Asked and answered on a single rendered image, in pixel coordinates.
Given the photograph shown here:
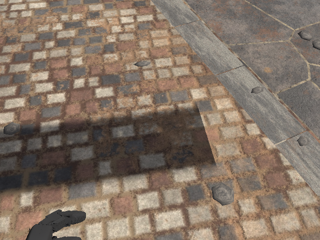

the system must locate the left robot hand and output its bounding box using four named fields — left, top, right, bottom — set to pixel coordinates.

left=26, top=209, right=86, bottom=240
